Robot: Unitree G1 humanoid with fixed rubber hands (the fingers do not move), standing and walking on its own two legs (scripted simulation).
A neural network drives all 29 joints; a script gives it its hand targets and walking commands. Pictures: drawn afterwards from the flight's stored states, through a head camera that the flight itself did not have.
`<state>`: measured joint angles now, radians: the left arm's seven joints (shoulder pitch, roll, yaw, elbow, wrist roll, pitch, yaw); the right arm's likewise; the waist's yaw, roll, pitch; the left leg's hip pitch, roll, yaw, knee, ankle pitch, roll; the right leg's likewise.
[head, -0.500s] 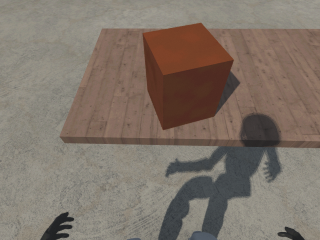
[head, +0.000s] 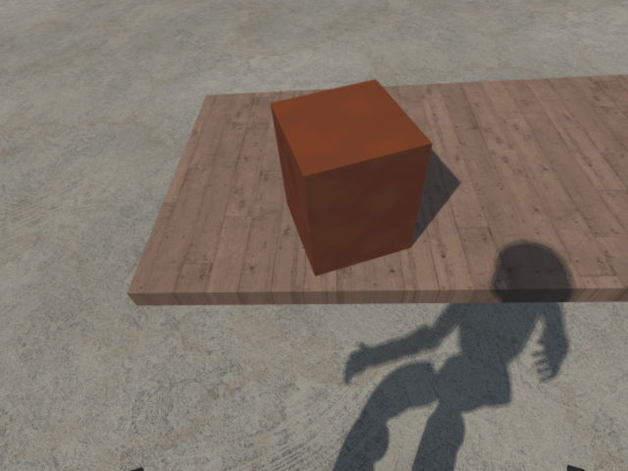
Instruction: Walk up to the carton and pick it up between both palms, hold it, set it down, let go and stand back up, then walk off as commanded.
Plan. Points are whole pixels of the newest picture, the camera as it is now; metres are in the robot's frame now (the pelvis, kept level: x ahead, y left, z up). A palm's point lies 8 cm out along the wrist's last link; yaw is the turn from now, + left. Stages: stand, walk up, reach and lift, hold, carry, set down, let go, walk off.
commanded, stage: walk up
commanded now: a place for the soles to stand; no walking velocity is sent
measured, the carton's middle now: (344, 179) +0.62 -0.02 -0.01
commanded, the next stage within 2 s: none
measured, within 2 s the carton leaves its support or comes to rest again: neither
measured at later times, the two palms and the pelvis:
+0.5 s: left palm out of the picture +0.11 +0.29 -0.11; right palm out of the picture +0.07 -0.33 -0.12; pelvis +0.00 -0.01 -0.01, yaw -2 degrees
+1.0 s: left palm out of the picture +0.13 +0.27 -0.11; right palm out of the picture +0.08 -0.31 -0.11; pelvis +0.02 -0.01 +0.01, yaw -3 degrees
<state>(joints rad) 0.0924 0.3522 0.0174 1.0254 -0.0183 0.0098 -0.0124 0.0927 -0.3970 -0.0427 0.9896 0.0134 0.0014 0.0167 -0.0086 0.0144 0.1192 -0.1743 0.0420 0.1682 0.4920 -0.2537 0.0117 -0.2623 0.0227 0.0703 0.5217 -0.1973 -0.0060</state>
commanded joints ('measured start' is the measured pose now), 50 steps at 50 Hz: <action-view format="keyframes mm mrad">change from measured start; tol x8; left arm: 1 -44 240 56 -56 0 -22 15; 25 33 256 77 -88 18 -3 13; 32 -51 269 68 -130 37 -25 40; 50 -58 198 36 50 11 -41 40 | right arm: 1 -50 -236 -58 -50 -1 -26 -12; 26 -91 -244 -85 -113 -14 -8 -6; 34 120 -172 -41 -54 -8 -21 -42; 37 -24 -209 -42 -62 -3 -37 -31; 50 -9 -169 -28 18 4 -48 -34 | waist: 1 8 -26 -133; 14 -2 -65 -152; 25 23 69 -100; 29 -12 -174 -103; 32 -25 -215 -171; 40 21 8 -165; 50 0 27 -146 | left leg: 1 30 170 -182 -182 -118 59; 10 116 108 -146 -116 -73 27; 22 -42 261 -190 -196 -60 119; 25 -85 265 -176 -138 -87 121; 27 -33 129 -98 14 -130 55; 31 -29 -7 -221 205 -300 -8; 35 159 133 -322 -208 155 26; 38 34 147 -304 -212 27 38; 44 91 118 -252 -222 176 13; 50 72 127 -250 -248 131 12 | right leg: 1 4 -93 104 -92 60 -47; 9 -74 -144 202 -196 47 -79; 16 -12 -104 146 -112 109 -56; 25 55 -48 66 73 -57 -48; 28 -127 -177 395 -235 -17 -142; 30 -57 -240 503 -276 -38 -205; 34 30 -216 297 -167 309 -103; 37 106 -77 160 -176 20 -5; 43 163 -113 161 -186 245 -24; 50 161 -110 136 -203 244 -23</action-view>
